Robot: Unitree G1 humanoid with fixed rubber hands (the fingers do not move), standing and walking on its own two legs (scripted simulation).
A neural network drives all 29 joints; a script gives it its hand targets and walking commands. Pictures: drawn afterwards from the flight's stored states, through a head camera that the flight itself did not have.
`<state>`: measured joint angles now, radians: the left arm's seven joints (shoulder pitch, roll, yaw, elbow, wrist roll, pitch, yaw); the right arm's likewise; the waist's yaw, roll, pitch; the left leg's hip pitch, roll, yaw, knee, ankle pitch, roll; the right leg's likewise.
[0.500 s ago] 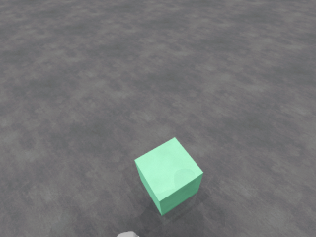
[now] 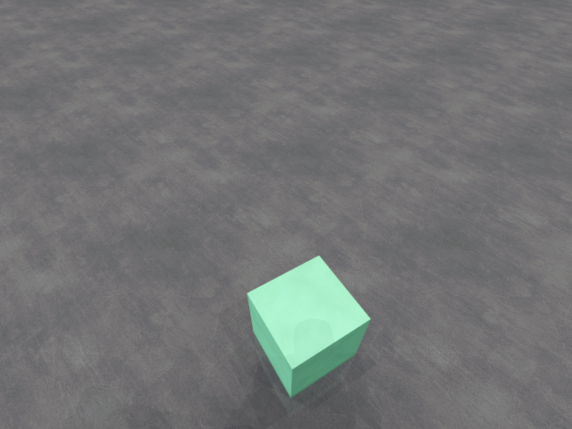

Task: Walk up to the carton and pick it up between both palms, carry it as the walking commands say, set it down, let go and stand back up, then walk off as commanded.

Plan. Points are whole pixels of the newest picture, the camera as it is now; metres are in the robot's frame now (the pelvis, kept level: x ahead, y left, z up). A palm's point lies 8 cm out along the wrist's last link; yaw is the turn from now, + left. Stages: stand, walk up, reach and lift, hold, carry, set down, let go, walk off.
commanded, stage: walk up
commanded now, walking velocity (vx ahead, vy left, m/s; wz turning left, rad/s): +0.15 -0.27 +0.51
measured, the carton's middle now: (305, 326) +0.53 -0.07 -0.63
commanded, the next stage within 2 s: none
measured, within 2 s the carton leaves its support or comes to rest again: neither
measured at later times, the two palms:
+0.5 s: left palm out of the picture -0.01 +0.10 -0.13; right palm (501, 332) +0.28 -0.36 -0.10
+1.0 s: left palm (277, 428) +0.16 +0.02 -0.12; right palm (562, 337) +0.28 -0.49 -0.14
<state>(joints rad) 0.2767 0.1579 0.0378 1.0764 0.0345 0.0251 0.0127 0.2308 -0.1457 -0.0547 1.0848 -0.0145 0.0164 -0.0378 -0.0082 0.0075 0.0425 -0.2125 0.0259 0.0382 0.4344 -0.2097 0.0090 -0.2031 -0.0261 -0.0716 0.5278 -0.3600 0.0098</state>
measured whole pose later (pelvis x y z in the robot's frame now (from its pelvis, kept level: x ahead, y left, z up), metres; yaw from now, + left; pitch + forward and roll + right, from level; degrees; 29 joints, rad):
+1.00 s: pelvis +0.15 -0.25 -0.01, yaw +23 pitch +1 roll +0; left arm 0.20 0.24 0.05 0.79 0.03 0.02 -0.01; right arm 0.32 -0.26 -0.07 0.83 -0.04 0.03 -0.01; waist -0.05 0.01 0.06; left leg -0.28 0.09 0.00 0.64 -0.43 -0.05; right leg -0.34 -0.11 -0.08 0.52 -0.17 0.06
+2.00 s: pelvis +0.13 -0.23 +0.00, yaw +27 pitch +0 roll +0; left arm 0.22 0.22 0.03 0.98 0.01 0.00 0.03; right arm 0.22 -0.20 -0.03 0.97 -0.02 0.00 -0.01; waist 0.00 0.00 0.02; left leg -0.17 -0.02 0.03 0.40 -0.23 0.03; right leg -0.16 -0.05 -0.09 0.39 -0.23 0.02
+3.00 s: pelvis +0.13 -0.25 +0.00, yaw +32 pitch +1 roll -1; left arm 0.27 0.19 0.04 1.08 0.02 0.02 0.04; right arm 0.24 -0.20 -0.02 1.04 -0.02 0.00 -0.03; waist 0.01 0.01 0.01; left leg -0.22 -0.02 -0.05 0.44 -0.23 0.01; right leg -0.17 -0.05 -0.17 0.40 -0.24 0.00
